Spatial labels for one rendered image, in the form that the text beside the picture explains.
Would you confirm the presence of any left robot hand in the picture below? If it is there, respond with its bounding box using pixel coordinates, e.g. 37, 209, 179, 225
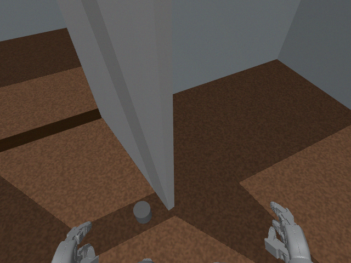
51, 221, 99, 263

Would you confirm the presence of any can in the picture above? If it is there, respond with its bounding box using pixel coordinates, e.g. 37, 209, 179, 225
133, 201, 152, 224

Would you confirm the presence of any right robot hand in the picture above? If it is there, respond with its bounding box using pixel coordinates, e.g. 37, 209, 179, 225
264, 201, 312, 263

